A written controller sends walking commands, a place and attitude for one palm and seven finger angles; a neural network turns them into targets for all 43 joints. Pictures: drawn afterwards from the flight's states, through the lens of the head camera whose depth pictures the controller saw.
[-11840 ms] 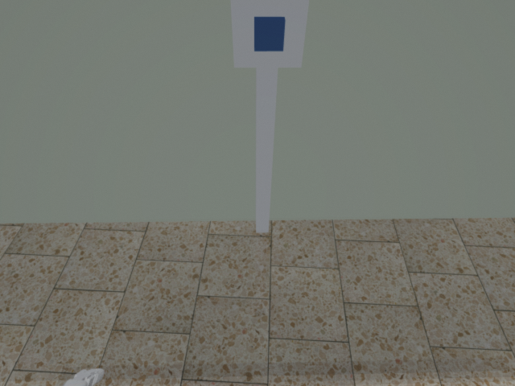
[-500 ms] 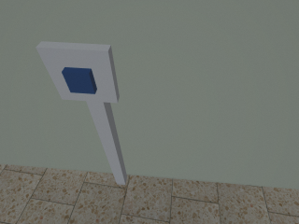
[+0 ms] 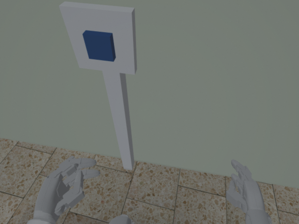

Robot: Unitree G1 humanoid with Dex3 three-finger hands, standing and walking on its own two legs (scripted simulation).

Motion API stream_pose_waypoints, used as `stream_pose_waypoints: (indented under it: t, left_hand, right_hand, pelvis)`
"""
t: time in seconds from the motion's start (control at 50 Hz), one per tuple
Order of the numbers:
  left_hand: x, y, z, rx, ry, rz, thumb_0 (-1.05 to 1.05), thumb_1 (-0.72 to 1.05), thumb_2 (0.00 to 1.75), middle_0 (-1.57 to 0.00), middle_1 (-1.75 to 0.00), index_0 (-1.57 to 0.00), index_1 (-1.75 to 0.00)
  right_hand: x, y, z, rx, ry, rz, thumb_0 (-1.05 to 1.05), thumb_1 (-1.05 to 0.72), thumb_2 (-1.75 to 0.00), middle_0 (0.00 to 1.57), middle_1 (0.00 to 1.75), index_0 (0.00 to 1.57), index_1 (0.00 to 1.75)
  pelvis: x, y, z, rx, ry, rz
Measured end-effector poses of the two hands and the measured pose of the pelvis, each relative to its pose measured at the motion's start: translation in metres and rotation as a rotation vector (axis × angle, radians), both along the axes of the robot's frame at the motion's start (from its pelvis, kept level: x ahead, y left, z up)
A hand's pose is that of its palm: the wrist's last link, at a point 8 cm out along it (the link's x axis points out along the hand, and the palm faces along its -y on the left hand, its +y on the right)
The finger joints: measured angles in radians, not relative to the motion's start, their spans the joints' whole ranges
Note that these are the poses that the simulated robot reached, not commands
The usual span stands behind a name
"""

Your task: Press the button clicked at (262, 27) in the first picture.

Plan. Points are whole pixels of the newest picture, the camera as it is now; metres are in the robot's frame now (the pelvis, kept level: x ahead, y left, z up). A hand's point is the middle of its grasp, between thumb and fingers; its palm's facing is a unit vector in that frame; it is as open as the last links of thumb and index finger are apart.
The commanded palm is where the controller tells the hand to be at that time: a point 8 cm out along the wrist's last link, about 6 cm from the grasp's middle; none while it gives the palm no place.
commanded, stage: raise the hand and make a fist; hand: left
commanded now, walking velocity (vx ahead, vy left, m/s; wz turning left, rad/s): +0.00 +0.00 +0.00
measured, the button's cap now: (100, 45) +0.51 +0.19 +0.21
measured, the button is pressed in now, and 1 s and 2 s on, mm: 0 0 0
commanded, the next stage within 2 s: aim a knuckle at the button in 1.50 s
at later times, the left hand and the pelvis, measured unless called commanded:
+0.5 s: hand (63, 160) +0.22 +0.21 +0.11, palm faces -0.05 -1.00 -0.06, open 3.1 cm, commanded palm +0.19 +0.26 +0.13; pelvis +0.01 +0.03 +0.03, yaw -1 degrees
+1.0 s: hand (40, 128) +0.25 +0.24 +0.19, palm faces -0.02 -1.00 -0.09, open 3.1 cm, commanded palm +0.22 +0.29 +0.20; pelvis +0.02 +0.03 +0.05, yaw +0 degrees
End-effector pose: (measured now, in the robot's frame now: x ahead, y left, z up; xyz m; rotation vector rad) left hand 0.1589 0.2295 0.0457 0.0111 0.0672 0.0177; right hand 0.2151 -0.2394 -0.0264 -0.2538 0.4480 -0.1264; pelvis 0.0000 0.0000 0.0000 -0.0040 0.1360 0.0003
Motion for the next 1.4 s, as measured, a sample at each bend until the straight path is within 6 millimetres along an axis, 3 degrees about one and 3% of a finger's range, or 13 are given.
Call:
stream_pose_waypoints:
  t: [0.1,0.18,0.26,0.34,0.52,0.68,0.8,0.96,1.16,1.4]
  left_hand:
    - [0.015,0.006,0.027,0.038,-0.102,-0.055,0.02,0.9,0.9,-0.79,-0.95,-0.79,-0.95]
    - [0.033,0.006,0.034,0.029,-0.058,-0.123,0.01,0.9,0.9,-0.9,-1.07,-0.9,-1.07]
    - [0.042,0.015,0.041,0.022,-0.011,-0.107,0.01,0.89,0.9,-1.01,-1.19,-1.01,-1.19]
    - [0.042,0.026,0.055,0.034,-0.035,-0.07,0.02,0.9,0.9,-1.12,-1.31,-1.12,-1.3]
    - [0.047,0.035,0.074,0.049,-0.069,-0.073,0.01,0.9,0.9,-1.26,-1.46,-1.27,-1.46]
    - [0.055,0.047,0.1,0.055,-0.105,-0.05,0.02,0.89,0.9,-1.29,-1.5,-1.3,-1.49]
    - [0.061,0.054,0.116,0.059,-0.107,-0.049,0.01,0.89,0.9,-1.3,-1.5,-1.3,-1.5]
    - [0.068,0.061,0.141,0.075,-0.124,-0.044,0.02,0.89,0.9,-1.3,-1.5,-1.3,-1.5]
    - [0.076,0.063,0.167,0.087,-0.146,-0.042,0.01,0.89,0.9,-1.3,-1.5,-1.3,-1.5]
    - [0.068,0.045,0.161,0.073,-0.126,-0.037,0.01,0.89,0.9,-1.3,-1.5,-1.3,-1.5]
  right_hand:
    - [-0.025,0.025,-0.02,0.037,0.092,0.034,0.01,-0.9,-0.9,0.2,0.3,0.2,0.3]
    - [-0.051,0.038,-0.032,0.082,0.17,0.005,0.01,-0.9,-0.9,0.2,0.3,0.21,0.3]
    - [-0.072,0.041,-0.033,0.102,0.211,-0.045,0.01,-0.9,-0.9,0.2,0.3,0.21,0.3]
    - [-0.081,0.037,-0.029,0.086,0.22,-0.066,0.01,-0.9,-0.9,0.2,0.3,0.21,0.3]
    - [-0.056,0.031,-0.007,0.03,0.143,-0.047,0.01,-0.9,-0.9,0.2,0.3,0.21,0.3]
    - [-0.021,0.047,0.015,0.042,0.049,0.014,0.01,-0.9,-0.9,0.2,0.3,0.21,0.3]
    - [-0.007,0.06,0.022,0.061,0.031,0.062,0.01,-0.9,-0.9,0.2,0.3,0.21,0.3]
    - [-0.007,0.062,0.022,0.076,0.048,0.08,0.01,-0.9,-0.9,0.2,0.3,0.21,0.3]
    - [-0.014,0.043,0.022,0.071,0.056,0.053,0.01,-0.9,-0.9,0.2,0.3,0.21,0.3]
    - [-0.016,0.025,0.026,0.067,0.028,0.03,0.01,-0.9,-0.9,0.2,0.3,0.21,0.3]
  pelvis:
    - [-0.004,0.005,0.002,-0.024,-0.011,0.015]
    - [-0.004,0.012,0.009,-0.025,-0.018,0.005]
    - [0.0,0.018,0.017,-0.021,-0.027,-0.011]
    - [0.004,0.024,0.022,-0.019,-0.037,-0.017]
    - [0.01,0.034,0.029,-0.023,-0.063,-0.01]
    - [0.018,0.036,0.037,-0.024,-0.098,-0.004]
    - [0.021,0.035,0.043,-0.022,-0.122,0.002]
    - [0.023,0.03,0.049,-0.016,-0.149,0.005]
    - [0.021,0.021,0.054,-0.007,-0.177,0.003]
    - [0.018,0.01,0.055,-0.002,-0.189,-0.004]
